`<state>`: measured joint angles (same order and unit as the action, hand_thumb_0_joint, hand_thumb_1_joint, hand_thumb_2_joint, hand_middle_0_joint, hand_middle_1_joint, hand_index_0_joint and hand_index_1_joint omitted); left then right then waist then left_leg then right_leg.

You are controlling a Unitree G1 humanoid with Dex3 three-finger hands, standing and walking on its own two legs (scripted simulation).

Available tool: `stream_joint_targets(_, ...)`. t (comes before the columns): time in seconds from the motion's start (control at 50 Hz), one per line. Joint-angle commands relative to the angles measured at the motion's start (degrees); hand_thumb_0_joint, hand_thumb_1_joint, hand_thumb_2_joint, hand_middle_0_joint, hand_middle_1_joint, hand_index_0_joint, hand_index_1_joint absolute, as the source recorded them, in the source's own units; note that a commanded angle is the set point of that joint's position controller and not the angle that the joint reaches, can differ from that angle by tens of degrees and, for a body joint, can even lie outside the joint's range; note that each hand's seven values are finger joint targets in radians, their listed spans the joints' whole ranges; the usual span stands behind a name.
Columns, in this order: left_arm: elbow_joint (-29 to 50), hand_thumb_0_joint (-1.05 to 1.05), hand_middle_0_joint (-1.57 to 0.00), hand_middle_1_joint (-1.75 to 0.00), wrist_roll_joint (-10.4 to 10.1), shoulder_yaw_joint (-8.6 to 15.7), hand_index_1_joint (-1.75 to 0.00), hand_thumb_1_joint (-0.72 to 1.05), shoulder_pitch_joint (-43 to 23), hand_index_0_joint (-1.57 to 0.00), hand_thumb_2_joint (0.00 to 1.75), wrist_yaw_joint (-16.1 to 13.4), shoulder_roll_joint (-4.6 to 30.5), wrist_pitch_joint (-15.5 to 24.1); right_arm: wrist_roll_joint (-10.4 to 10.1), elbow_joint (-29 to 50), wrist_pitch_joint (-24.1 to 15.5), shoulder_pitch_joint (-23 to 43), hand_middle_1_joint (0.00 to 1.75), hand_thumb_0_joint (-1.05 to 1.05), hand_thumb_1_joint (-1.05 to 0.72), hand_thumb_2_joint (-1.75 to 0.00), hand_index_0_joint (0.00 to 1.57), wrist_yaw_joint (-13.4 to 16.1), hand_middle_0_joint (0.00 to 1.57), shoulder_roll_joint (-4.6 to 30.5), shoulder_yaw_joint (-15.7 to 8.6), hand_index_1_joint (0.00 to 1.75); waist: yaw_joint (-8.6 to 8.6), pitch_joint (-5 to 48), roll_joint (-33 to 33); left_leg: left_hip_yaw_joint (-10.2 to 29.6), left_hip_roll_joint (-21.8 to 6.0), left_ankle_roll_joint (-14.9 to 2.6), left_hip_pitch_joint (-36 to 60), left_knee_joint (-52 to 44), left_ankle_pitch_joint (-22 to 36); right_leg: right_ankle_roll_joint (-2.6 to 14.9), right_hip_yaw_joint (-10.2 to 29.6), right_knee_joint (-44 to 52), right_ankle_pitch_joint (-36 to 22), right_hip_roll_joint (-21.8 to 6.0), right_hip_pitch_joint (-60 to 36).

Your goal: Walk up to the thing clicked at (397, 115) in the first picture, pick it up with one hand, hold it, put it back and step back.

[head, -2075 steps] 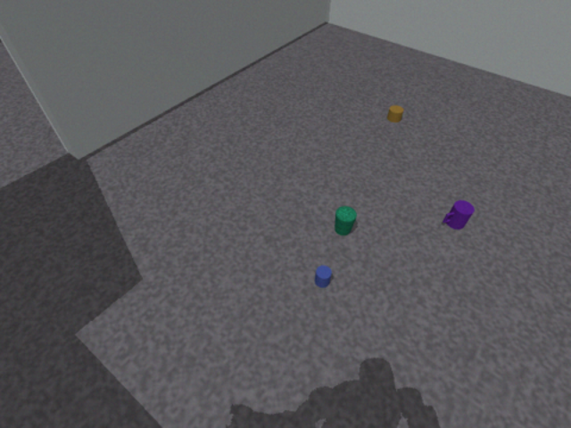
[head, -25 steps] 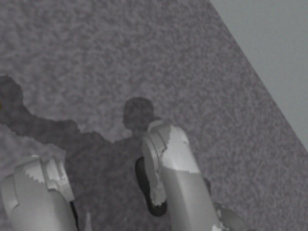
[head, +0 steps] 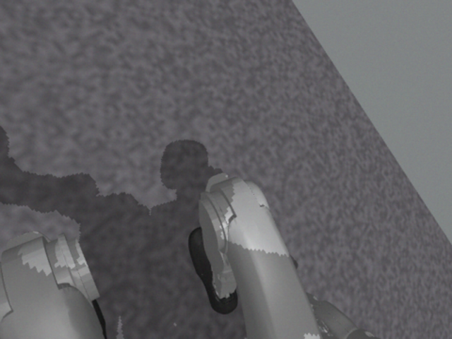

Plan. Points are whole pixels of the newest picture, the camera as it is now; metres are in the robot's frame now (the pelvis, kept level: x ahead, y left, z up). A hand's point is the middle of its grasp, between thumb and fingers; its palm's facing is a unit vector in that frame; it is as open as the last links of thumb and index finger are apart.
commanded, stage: rest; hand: left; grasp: from above
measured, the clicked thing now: out of the picture +0.46 +0.32 -0.25
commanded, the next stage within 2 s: open in 0.38 s
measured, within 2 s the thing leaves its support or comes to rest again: rests again in 1.82 s
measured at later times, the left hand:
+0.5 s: hand out of the picture +0.44 +0.31 -0.23, palm faces -0.43 -0.15 -0.89, open 10.9 cm
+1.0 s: hand out of the picture +0.45 +0.31 -0.24, palm faces -0.42 -0.15 -0.89, open 13.2 cm
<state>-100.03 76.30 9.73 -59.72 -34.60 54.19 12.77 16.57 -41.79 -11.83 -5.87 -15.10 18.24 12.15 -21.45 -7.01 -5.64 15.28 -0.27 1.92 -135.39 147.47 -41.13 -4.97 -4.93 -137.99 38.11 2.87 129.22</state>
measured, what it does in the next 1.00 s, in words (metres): stands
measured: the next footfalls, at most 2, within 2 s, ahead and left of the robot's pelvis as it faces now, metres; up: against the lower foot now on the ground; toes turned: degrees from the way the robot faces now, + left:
none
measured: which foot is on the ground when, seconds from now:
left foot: down 0.00-1.00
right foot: down 0.00-1.00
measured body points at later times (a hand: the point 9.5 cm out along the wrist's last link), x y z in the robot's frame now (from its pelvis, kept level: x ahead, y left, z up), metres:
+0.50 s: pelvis +0.00 +0.00 +0.00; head +0.26 +0.12 +0.34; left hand +0.46 +0.32 -0.18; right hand +0.04 -0.25 -0.06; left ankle +0.06 +0.13 -0.26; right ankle +0.11 -0.14 -0.26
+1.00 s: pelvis -0.01 +0.00 +0.00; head +0.26 +0.13 +0.34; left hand +0.47 +0.32 -0.19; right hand +0.04 -0.25 -0.05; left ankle +0.06 +0.13 -0.26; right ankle +0.11 -0.14 -0.26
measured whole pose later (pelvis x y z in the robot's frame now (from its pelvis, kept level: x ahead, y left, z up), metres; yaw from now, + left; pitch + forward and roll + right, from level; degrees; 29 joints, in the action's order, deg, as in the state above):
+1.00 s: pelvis -0.01 +0.00 +0.00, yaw -2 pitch +26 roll -15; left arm -102.3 74.6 6.8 -61.2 -36.7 57.6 11.7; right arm 17.0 -40.2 -15.9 -4.9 -16.9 20.0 16.6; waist -22.9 -9.8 -7.9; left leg 17.2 -0.3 1.5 -134.6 148.3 -41.0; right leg -5.1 -6.6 -136.9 37.2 3.4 127.4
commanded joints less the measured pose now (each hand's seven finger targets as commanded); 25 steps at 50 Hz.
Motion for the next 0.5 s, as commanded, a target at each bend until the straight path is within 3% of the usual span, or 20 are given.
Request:
stream_joint_targets(0.0, 5.38, 0.0, -0.91, -0.87, -0.77, -0.37, -0.85, 0.56, -14.59, -0.92, 0.91, -2.95, 12.42, 0.41, -0.02, -0.26, -0.09, -10.82, 0.3, 0.0, -0.91, -0.9, 0.2, 0.5, 0.2, 18.65, -4.8, 0.3, -2.08, 36.7, 27.79, -8.35, -1.19, -2.21, 29.07, -15.69, 12.02, 5.64, -10.15, 11.53, -14.35, 1.76, -18.97)
stream_joint_targets(0.04, 5.27, 0.0, -0.9, -0.86, -0.95, -1.44, -0.84, 0.55, -16.06, -0.91, 0.91, -3.18, 11.84, 0.4, -0.05, -0.05, -0.53, -10.06, 0.3, 0.0, -0.91, -0.9, 0.2, 0.36, 0.2, 19.03, -4.45, 0.3, -2.62, 35.63, 28.67, -8.08, -1.2, -2.02, 29.17, -15.46, 11.63, 5.72, -10.33, 10.73, -14.15, 1.54, -17.96)
stream_joint_targets(0.12, 4.55, 0.0, -0.9, -0.86, -0.59, 0.3, -0.85, 0.55, -14.36, -0.92, 0.92, -4.46, 14.3, 0.33, 0.21, -0.12, -0.51, -10.01, 0.3, 0.0, -0.91, -0.9, 0.2, 0.26, 0.2, 18.91, -3.5, 0.3, -1.95, 35.91, 28.32, -7.85, -1.39, -2.03, 28.63, -15.71, 12.23, 5.66, -10.39, 11.19, -14.73, 1.95, -19.52)
stream_joint_targets(0.16, 4.04, 0.0, -0.89, -0.88, -0.07, -1.15, -0.86, 0.55, -15.89, -0.91, 0.93, -4.42, 12.83, -0.02, 0.57, 0.4, -0.93, -9.74, 0.3, 0.0, -0.91, -0.9, 0.2, 0.0, 0.2, 19.35, -3.63, 0.3, -3.21, 34.87, 28.97, -7.93, -1.42, -1.95, 29.37, -15.18, 11.9, 5.57, -10.58, 10.77, -14.71, 1.77, -18.43)
stream_joint_targets(0.36, 2.38, 0.0, -0.9, -0.86, -1.04, -1.4, -0.84, 0.57, -16.02, -0.92, 0.89, -4.78, 14.01, 0.25, 0.66, 0.23, -2.49, -9.25, 0.3, 0.0, -0.91, -0.9, 0.2, -0.68, 0.2, 20.31, -2.39, 0.3, -3.78, 32.87, 27.47, -6.73, -1.51, -2.02, 27.36, -15.68, 9.61, 5.4, -11.05, 11.36, -12.75, 1.99, -18.66)
stream_joint_targets(0.44, 1.46, 0.0, -0.91, -0.85, -1.11, -2.9, -0.84, 0.56, -16.02, -0.92, 0.9, -4.43, 13.22, 0.34, 0.49, 0.93, -2.87, -7.99, 0.3, 0.0, -0.91, -0.91, 0.2, -0.84, 0.2, 20.11, -1.77, 0.3, -4.19, 31.37, 26.24, -6.61, -1.59, -2.08, 26.62, -14.93, 8.8, 5.19, -11.02, 11.07, -12.36, 1.89, -18.32)
stream_joint_targets(0.48, 1.6, 0.0, -0.81, -0.86, -0.82, -2.16, -0.85, 0.45, -15.97, -0.83, 0.88, -4.86, 14.23, 0.49, 0.4, 0.98, -2.74, -8.86, 0.3, 0.0, -0.9, -0.9, 0.2, -0.73, 0.2, 20.56, -1.63, 0.3, -4.18, 32.43, 26.64, -6.1, -1.68, -1.96, 27.76, -15.52, 10.4, 5.25, -11.35, 11.21, -13.61, 1.99, -18.71)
